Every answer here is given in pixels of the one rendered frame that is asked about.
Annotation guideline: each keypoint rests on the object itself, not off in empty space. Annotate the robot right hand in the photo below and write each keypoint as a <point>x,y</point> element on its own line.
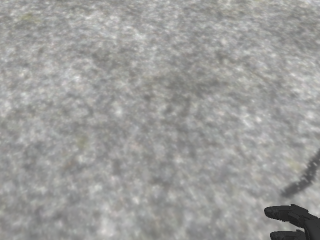
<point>297,216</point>

